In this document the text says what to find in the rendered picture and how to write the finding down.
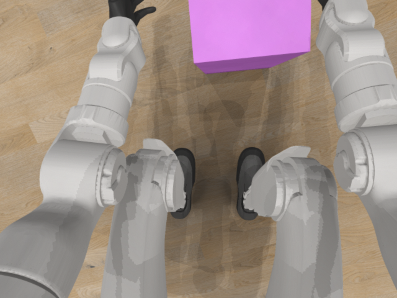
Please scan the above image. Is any robot left hand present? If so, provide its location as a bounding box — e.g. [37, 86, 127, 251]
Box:
[108, 0, 156, 26]

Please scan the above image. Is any robot right forearm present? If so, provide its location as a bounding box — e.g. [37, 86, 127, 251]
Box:
[316, 0, 397, 133]

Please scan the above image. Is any robot left upper arm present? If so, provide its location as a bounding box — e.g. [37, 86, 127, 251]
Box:
[0, 139, 128, 298]

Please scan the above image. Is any carton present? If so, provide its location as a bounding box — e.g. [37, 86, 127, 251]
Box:
[189, 0, 311, 74]

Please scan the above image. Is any robot right upper arm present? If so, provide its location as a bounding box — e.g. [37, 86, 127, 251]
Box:
[333, 124, 397, 290]

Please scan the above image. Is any robot left thigh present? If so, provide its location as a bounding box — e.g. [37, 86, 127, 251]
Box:
[100, 148, 182, 298]

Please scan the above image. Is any robot left forearm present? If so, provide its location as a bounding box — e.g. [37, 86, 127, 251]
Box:
[40, 16, 146, 191]

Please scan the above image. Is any robot left foot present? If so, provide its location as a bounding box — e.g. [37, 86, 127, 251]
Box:
[171, 148, 195, 219]

